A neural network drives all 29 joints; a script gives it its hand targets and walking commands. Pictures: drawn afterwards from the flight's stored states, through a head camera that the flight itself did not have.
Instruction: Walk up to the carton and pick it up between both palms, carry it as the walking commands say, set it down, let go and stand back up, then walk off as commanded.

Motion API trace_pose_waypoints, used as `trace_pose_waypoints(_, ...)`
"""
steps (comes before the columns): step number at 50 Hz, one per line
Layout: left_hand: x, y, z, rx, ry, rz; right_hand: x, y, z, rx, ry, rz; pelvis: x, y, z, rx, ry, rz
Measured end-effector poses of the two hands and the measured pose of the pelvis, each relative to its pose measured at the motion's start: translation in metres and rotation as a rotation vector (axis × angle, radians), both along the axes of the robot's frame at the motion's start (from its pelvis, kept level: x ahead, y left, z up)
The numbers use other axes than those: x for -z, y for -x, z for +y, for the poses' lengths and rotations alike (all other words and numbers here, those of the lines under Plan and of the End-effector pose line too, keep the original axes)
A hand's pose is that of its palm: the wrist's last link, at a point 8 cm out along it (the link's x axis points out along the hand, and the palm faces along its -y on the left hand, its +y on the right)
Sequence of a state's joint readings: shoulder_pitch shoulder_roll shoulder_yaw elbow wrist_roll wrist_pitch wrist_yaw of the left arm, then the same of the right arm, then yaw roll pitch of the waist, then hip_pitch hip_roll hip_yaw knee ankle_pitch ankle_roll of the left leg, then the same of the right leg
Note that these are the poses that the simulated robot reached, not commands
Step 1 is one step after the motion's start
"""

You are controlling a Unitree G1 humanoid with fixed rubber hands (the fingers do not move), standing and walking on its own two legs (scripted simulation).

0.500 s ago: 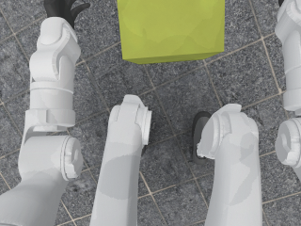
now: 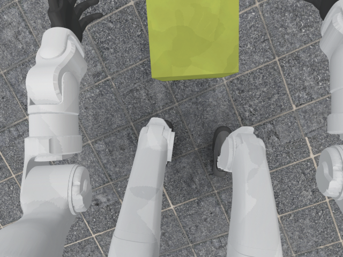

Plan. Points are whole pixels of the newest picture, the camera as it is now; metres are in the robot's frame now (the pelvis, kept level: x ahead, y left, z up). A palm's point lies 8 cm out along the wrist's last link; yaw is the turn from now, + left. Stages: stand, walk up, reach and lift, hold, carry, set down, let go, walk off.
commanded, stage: set down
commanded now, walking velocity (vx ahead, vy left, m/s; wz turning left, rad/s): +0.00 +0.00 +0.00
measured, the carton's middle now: (191, 30) +0.57 +0.05 -0.45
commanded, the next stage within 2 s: let go in 0.32 s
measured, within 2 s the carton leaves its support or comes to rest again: neither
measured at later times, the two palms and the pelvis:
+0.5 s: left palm (53, 32) +0.45 +0.22 -0.04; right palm out of the picture +0.51 -0.19 -0.03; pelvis +0.01 +0.00 +0.09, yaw +0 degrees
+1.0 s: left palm out of the picture +0.29 +0.23 +0.11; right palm out of the picture +0.34 -0.21 +0.10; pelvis +0.09 +0.00 +0.17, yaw +0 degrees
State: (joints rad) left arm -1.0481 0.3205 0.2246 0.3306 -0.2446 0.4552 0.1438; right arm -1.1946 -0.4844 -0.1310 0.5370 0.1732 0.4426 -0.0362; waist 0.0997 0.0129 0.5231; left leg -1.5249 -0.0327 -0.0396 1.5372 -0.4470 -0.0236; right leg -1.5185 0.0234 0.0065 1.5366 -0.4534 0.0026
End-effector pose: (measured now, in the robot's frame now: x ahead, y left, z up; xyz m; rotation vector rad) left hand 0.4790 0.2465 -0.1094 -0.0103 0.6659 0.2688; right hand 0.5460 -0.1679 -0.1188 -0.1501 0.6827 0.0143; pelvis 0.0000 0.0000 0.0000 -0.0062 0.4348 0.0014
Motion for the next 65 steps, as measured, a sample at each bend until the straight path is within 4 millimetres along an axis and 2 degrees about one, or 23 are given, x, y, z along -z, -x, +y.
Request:
trace_pose_waypoints(8,-0.045,0.001,-0.001,0.001,-0.009,0.001,-0.050,0.003,-0.003,0.002,-0.003,-0.007,-0.040,-0.004,0.003,0.000,0.003,-0.035)
trace_pose_waypoints(13,-0.066,-0.002,-0.007,0.011,0.002,0.007,-0.075,0.002,-0.009,0.009,-0.003,0.005,-0.063,-0.004,0.004,-0.001,0.005,-0.051)
trace_pose_waypoints(17,-0.074,-0.003,-0.014,0.022,-0.005,0.010,-0.084,0.001,-0.015,0.027,0.007,0.006,-0.075,-0.005,0.004,0.001,0.002,-0.042)
trace_pose_waypoints(21,-0.073,0.002,-0.020,0.065,-0.025,0.018,-0.089,0.009,-0.016,0.021,0.032,-0.013,-0.085,-0.007,0.003,0.006,-0.001,-0.062)
trace_pose_waypoints(24,-0.070,0.018,-0.022,0.118,-0.062,0.057,-0.088,0.029,-0.018,0.043,0.058,0.007,-0.091,-0.011,0.003,0.009,-0.003,-0.072)
trace_pose_waypoints(28,-0.081,0.057,-0.023,0.203,-0.094,0.119,-0.091,0.075,-0.024,0.061,0.107,0.049,-0.105,-0.020,0.002,0.007,-0.005,-0.107)
trace_pose_waypoints(34,-0.115,0.120,-0.012,0.219,-0.096,0.204,-0.113,0.145,-0.028,0.046,0.106,0.130,-0.128,-0.033,0.003,0.009,-0.002,-0.196)
trace_pose_waypoints(39,-0.156,0.153,-0.002,0.185,-0.086,0.201,-0.143,0.180,-0.029,0.052,0.065,0.154,-0.141,-0.047,0.003,-0.003,0.001,-0.199)
trace_pose_waypoints(45,-0.202,0.173,-0.006,0.183,-0.096,0.151,-0.189,0.194,-0.033,0.031,0.051,0.097,-0.159,-0.070,0.002,-0.002,-0.006,-0.250)
trace_pose_waypoints(50,-0.216,0.190,-0.019,0.203,-0.071,0.165,-0.216,0.207,-0.044,0.052,0.049,0.062,-0.173,-0.086,-0.002,0.010,-0.015,-0.348)
trace_pose_waypoints(57,-0.228,0.204,-0.036,0.230,-0.059,0.176,-0.230,0.250,-0.066,0.076,0.064,0.109,-0.189,-0.110,-0.009,0.012,-0.023,-0.475)
trace_pose_waypoints(61,-0.230,0.201,-0.039,0.244,-0.060,0.176,-0.234,0.272,-0.079,0.093,0.084,0.152,-0.194,-0.120,-0.013,0.014,-0.024,-0.515)
trace_pose_waypoints(65,-0.232,0.193,-0.038,0.260,-0.069,0.180,-0.236,0.285,-0.087,0.103,0.090,0.185,-0.196,-0.127,-0.014,0.017,-0.021,-0.531)
